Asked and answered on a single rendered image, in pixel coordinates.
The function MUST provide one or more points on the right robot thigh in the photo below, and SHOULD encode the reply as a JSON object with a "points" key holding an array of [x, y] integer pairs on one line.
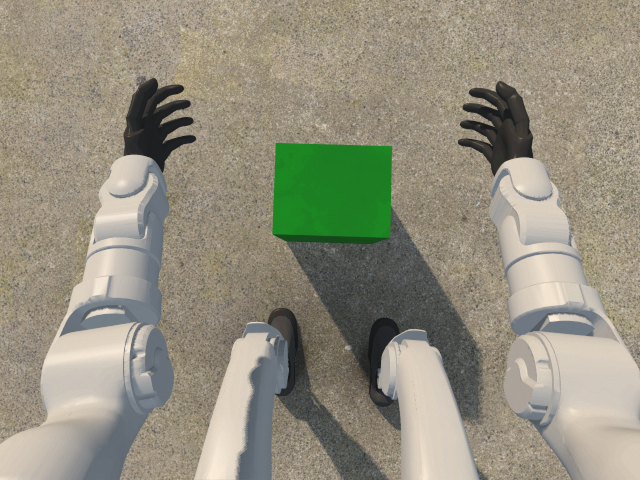
{"points": [[434, 442]]}

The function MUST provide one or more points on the robot right shin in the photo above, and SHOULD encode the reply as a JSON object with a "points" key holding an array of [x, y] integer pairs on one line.
{"points": [[412, 334]]}

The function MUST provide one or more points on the robot left upper arm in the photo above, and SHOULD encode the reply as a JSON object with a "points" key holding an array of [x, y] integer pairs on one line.
{"points": [[99, 387]]}

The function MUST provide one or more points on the left robot hand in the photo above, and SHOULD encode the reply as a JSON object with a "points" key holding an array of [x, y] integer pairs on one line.
{"points": [[144, 134]]}

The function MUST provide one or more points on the robot right upper arm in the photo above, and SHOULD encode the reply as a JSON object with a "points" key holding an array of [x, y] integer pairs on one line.
{"points": [[582, 394]]}

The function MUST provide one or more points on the carton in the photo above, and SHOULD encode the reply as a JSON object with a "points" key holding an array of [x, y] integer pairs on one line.
{"points": [[332, 193]]}

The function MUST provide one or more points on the robot left forearm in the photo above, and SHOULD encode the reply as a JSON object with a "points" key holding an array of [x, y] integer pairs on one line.
{"points": [[120, 282]]}

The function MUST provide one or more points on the robot right forearm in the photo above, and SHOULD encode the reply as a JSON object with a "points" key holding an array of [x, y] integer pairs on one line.
{"points": [[547, 285]]}

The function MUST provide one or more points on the right robot hand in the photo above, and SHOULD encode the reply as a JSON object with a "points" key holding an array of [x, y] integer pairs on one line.
{"points": [[510, 137]]}

